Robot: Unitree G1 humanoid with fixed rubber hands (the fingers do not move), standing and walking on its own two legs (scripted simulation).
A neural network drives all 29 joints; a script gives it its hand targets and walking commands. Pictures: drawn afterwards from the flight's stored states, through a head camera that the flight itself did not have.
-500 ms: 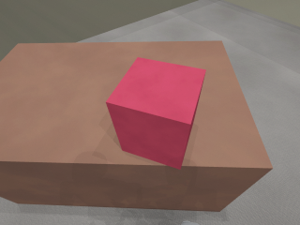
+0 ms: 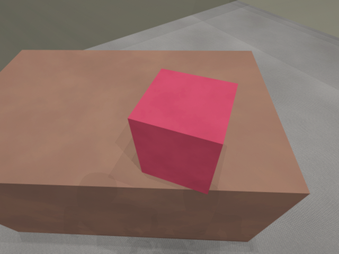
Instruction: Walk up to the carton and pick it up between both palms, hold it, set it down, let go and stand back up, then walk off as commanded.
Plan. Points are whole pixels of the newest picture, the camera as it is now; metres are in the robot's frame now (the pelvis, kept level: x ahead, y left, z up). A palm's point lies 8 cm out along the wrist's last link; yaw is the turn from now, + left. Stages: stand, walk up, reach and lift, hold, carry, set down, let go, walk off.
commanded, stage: walk up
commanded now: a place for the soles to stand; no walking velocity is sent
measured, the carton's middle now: (185, 132) +0.43 -0.02 +0.02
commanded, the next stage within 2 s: reach and lift in 0.62 s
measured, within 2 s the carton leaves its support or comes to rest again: neither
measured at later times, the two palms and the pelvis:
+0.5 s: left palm out of the picture +0.08 +0.30 -0.10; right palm out of the picture +0.05 -0.32 -0.11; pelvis +0.01 -0.01 +0.00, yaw +0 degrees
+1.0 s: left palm (73, 242) +0.17 +0.26 -0.08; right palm (312, 252) +0.16 -0.32 -0.10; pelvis +0.02 -0.02 -0.02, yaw +1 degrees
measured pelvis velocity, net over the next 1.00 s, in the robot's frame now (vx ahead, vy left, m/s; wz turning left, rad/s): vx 0.02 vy -0.02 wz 0.02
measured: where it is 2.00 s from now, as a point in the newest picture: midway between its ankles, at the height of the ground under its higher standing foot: outside the picture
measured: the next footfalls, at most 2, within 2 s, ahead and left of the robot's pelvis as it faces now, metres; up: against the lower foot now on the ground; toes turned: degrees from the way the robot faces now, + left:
none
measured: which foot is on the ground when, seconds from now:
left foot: down 0.00-1.00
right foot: down 0.00-1.00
